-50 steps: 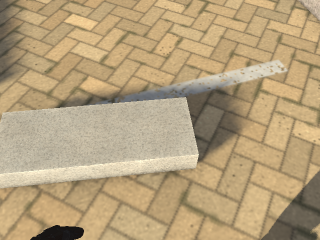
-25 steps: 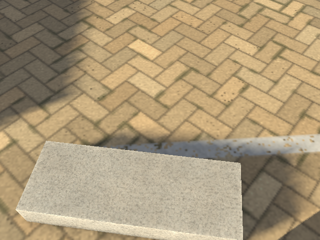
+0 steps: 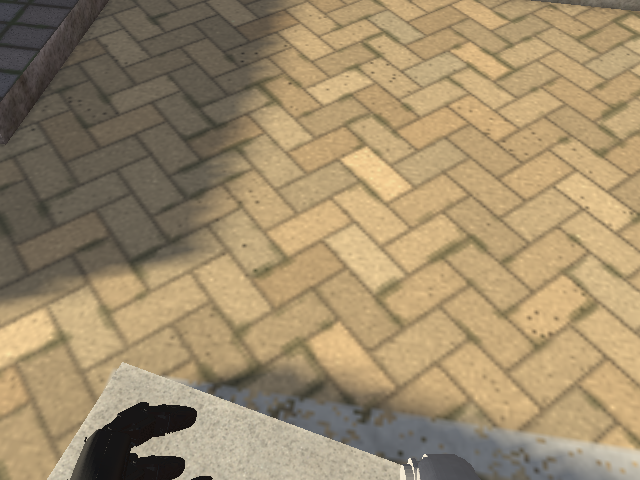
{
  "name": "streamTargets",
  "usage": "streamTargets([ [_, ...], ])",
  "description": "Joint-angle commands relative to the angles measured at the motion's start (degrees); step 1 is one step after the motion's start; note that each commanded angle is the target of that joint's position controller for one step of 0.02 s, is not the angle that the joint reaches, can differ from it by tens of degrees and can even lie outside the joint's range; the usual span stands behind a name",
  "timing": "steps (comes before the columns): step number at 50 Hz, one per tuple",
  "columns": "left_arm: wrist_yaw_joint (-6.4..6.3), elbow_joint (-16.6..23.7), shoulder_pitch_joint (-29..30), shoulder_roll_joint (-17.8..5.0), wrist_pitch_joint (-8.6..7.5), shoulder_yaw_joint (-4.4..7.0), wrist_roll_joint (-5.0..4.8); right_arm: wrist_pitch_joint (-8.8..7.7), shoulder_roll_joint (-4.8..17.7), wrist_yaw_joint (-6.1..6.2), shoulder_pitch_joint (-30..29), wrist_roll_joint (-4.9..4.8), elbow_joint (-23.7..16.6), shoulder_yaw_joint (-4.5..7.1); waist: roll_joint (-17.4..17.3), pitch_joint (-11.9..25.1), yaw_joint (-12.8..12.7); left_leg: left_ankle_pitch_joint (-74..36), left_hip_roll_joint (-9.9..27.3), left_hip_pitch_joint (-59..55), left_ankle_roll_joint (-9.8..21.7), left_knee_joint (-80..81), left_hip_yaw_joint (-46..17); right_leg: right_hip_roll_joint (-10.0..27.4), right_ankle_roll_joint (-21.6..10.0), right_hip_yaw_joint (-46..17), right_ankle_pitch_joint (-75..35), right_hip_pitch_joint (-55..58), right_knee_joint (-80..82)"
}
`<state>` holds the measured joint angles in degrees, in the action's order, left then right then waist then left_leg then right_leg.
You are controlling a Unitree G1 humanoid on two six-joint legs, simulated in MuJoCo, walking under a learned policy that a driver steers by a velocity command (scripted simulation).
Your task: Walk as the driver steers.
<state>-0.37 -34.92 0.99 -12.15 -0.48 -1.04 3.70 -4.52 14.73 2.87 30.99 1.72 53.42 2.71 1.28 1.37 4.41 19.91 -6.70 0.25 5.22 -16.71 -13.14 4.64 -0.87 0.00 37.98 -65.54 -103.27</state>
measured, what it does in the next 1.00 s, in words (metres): walks ahead, turning right: right foot 0.12 m higher, then left foot 0.12 m lower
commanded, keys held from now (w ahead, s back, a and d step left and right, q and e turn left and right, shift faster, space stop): w+e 0.70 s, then w+q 0.30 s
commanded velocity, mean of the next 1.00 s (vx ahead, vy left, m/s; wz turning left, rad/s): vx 0.50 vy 0.00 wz -0.19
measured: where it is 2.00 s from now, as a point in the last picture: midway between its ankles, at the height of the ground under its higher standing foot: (372, 275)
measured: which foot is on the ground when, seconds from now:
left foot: down 0.00-0.14, up 0.16-0.90, down 0.92-1.00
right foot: up 0.00-0.10, down 0.12-0.92, up 0.94-1.00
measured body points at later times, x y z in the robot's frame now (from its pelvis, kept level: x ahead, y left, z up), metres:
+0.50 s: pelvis +0.30 -0.12 +0.13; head +0.32 -0.15 +0.58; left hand +0.31 +0.15 +0.02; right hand +0.49 -0.35 +0.04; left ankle +0.47 +0.02 -0.52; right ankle +0.25 -0.14 -0.61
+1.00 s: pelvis +0.66 -0.14 +0.00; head +0.70 -0.15 +0.45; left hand +0.71 +0.13 -0.13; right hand +0.74 -0.44 -0.11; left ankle +0.72 -0.10 -0.74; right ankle +0.38 -0.17 -0.51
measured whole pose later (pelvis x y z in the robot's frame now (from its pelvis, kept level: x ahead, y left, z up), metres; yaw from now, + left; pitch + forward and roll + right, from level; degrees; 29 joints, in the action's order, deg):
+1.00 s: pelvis +0.66 -0.14 +0.00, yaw -18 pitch +3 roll +0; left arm -3.2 -52.3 -24.6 -15.3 -3.6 2.6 0.1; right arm -4.8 15.0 -0.5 9.3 1.7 43.4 3.2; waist 0.6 -0.9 -4.5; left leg 9.2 -5.7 19.3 5.0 -24.9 0.3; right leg -8.7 -3.2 -5.1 34.6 -11.5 -87.7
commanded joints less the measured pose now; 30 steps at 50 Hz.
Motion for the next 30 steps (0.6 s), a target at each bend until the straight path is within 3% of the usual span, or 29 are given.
streamTargets([
  [1,0.89,13.96,14.22,0.22,-1.0,-2.16,-0.11,0.36,9.02,0.77,0.62,-0.69,-1.47,1.66,-2.31,-5.17,-1.69,-28.79,17.6,1.3,8.42,12.73,-7.63,0.69,-2.78,2.7,-4.44,-2.66,19.47],
  [2,1.42,11.71,8.12,0.32,0.03,-1.84,-0.14,0.85,8.05,0.09,-3.54,-1.78,-2.26,1.25,-2.62,-1.49,-3.93,-40.17,14.49,7.66,6.88,15.09,-1.26,-1.09,-4.04,4.8,-14.33,14.96,24.63],
  [3,1.43,9.78,0.2,-0.26,0.62,-1.23,-1.36,0.46,9.68,-0.86,-9.0,-2.22,-4.69,1.25,-6.73,1.46,-8.44,-61.57,14.47,17.04,5.85,11.62,3.72,-3.14,-5.62,7.46,-16.56,34.14,29.91],
  [4,1.17,7.06,-7.65,-4.25,1.09,0.71,-1.68,0.18,13.7,-1.67,-7.69,-2.81,-4.27,2.29,-7.73,7.1,-11.39,-78.76,15.37,14.35,4.96,3.19,4.6,-6.06,-6.1,7.74,-15.56,44.65,30.45],
  [5,0.89,3.17,-19.84,-6.2,1.15,2.43,-2.14,0.06,16.12,-2.01,-6.94,-3.21,-3.59,3.41,-8.97,13.58,-16.46,-87.71,16.49,9.3,3.53,-9.6,4.96,-8.45,-7.04,5.78,-15.92,53.15,35.54],
  [6,0.85,-0.37,-28.78,-10.13,0.97,4.29,-1.95,-0.06,16.54,-2.55,-7.41,-3.37,-3.25,4.18,-6.06,15.84,-20.44,-81.99,14.34,8.27,1.14,-27.09,6.24,-8.59,-8.04,0.35,-11.59,58.66,45.44],
  [7,0.77,-3.16,-32.54,-17.15,0.17,5.73,-0.67,-0.37,7.76,-3.85,-5.47,-4.3,-5.4,2.54,16.05,18.02,-17.37,-27.16,1.82,20.3,-2.64,-55.94,6.88,4.82,-13.59,-29.62,-8.19,64.09,64.42],
  [8,-0.02,-3.99,-27.79,-17.58,1.03,6.16,-3.19,-1.17,5.38,-5.12,-0.47,-0.7,-6.92,2.22,22.83,21.01,-11.42,-2.48,-5.91,29.86,-2.71,-70.87,-0.02,10.34,-13.74,-61.26,-19.15,65.58,82.92],
  [9,0.05,-2.21,-16.97,-13.67,0.78,5.51,-4.19,-1.37,4.94,-5.62,1.05,0.5,-7.14,1.88,12.81,13.71,-4.44,-4.67,-1.21,35.55,-2.1,-76.67,0.61,10.93,-14.2,-61.1,-11.29,59.59,83.0],
  [10,0.23,-3.26,-13.15,-9.55,0.19,4.85,-4.09,-0.97,4.41,-5.19,-2.96,0.85,-8.32,1.18,5.38,5.36,-3.14,-6.22,1.87,36.78,-1.78,-75.67,6.06,8.63,-13.94,-53.2,-8.03,50.76,82.43],
  [11,0.33,-4.98,-12.78,-6.94,-0.29,4.63,-2.72,-0.13,2.71,-4.49,-6.34,1.06,-9.51,0.52,0.62,-0.09,-2.11,-6.5,4.5,37.84,-1.2,-73.72,7.28,6.64,-12.78,-44.08,-9.7,43.93,80.95],
  [12,0.53,-7.28,-14.89,-4.33,-1.14,4.17,-2.12,0.85,1.3,-3.69,-10.26,1.6,-11.47,-0.15,-1.2,-2.58,-2.09,-4.6,5.4,38.01,-0.47,-75.23,7.95,3.53,-12.85,-36.81,-12.68,37.73,80.31],
  [14,1.32,-9.9,-17.02,-2.19,-3.41,3.59,-2.31,2.21,-0.14,-2.58,-13.34,1.14,-15.42,-1.04,3.07,-1.97,-0.69,-2.87,7.23,41.02,0.58,-77.12,8.54,2.77,-13.28,-30.86,-23.66,36.5,81.53],
  [16,1.39,-10.45,-16.79,-4.46,-5.1,4.49,-3.5,2.6,1.79,-1.57,-15.42,1.77,-17.06,-1.2,-0.64,-1.72,1.13,-7.24,10.47,39.49,-0.04,-64.18,7.81,-0.19,-11.45,-22.41,-31.76,37.06,85.14],
  [18,0.61,-8.94,-19.66,-6.17,-4.56,4.87,-3.59,2.78,3.29,-1.79,-18.91,1.16,-18.39,-0.97,-2.52,-1.67,-1.52,-9.78,10.1,37.24,-3.07,-50.93,12.22,-1.91,-11.14,-17.92,-46.44,40.81,87.98],
  [20,-0.11,-9.32,-25.01,-6.42,-4.43,4.75,-4.34,2.58,2.55,-2.77,-23.7,0.91,-19.38,-1.16,-1.58,0.47,-4.44,-14.48,9.41,39.27,-4.92,-43.54,13.09,-0.75,-10.3,-17.41,-58.33,50.35,89.06],
  [21,-0.31,-9.57,-27.07,-6.65,-3.92,5.04,-4.63,2.75,1.39,-3.25,-25.19,0.91,-18.96,-1.45,-2.18,1.73,-5.93,-18.49,8.54,40.14,-5.03,-41.49,13.39,-1.47,-8.22,-16.22,-58.15,54.32,89.01],
  [22,-0.77,-9.73,-29.94,-7.52,-3.66,5.28,-4.68,2.88,0.2,-3.69,-25.91,0.95,-19.37,-1.85,0.27,1.77,-6.82,-20.38,7.92,40.7,-5.15,-38.77,13.96,-1.13,-7.55,-15.86,-64.91,57.74,87.13],
  [23,-1.21,-10.3,-32.87,-8.29,-3.28,5.71,-4.53,3.16,0.88,-4.06,-24.98,1.06,-18.41,-1.49,2.48,2.99,-7.75,-22.56,8.14,43.39,-4.63,-40.8,12.72,-0.34,-7.1,-16.89,-70.66,64.2,84.8],
  [25,-1.65,-9.46,-35.22,-8.28,-2.51,5.76,-3.94,3.33,2.18,-4.39,-27.99,0.87,-18.18,-0.88,2.12,3.17,-9.22,-22.21,7.34,47.45,-4.77,-41.88,13.16,0.06,-7.3,-18.68,-67.49,69.26,84.55],
  [27,-2.15,-10.68,-40.58,-7.69,-2.48,5.92,-3.72,3.07,4.03,-4.5,-33.91,0.84,-20.15,-0.03,2.91,0.24,-11.03,-20.65,8.25,55.82,-5.06,-41.04,10.14,2.32,-8.74,-23.52,-65.41,77.54,84.11],
  [28,-2.27,-11.43,-42.9,-9.17,-2.8,6.27,-3.74,3.03,5.34,-4.28,-35.92,0.15,-20.43,0.47,3.28,-0.87,-11.74,-18.71,8.07,60.22,-5.7,-38.03,9.96,2.86,-9.71,-24.44,-61.02,81.37,85.1],
  [30,-2.31,-11.6,-43.6,-9.36,-3.1,6.65,-3.49,2.81,5.77,-4.55,-40.21,0.42,-21.31,0.62,3.81,-3.23,-12.89,-17.95,7.85,63.0,-6.24,-35.24,9.65,3.74,-11.41,-26.63,-59.87,84.15,85.64],
])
